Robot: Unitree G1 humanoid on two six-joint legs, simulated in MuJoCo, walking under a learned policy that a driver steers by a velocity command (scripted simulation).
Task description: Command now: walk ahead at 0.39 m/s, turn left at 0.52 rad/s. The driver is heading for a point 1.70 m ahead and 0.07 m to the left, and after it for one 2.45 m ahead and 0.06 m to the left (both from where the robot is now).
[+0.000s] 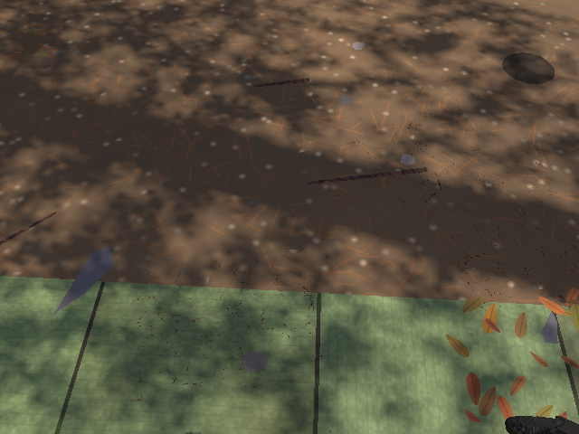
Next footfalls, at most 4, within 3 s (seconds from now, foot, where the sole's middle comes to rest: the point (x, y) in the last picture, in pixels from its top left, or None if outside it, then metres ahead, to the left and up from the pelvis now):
0.44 right None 0.32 -0.11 -0.75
0.72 left None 0.18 0.13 -0.75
2.94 left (214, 354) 0.61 0.23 -0.75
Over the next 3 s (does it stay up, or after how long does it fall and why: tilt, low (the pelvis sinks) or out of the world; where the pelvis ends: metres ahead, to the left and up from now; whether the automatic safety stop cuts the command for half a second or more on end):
stays up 0.49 0.11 0.00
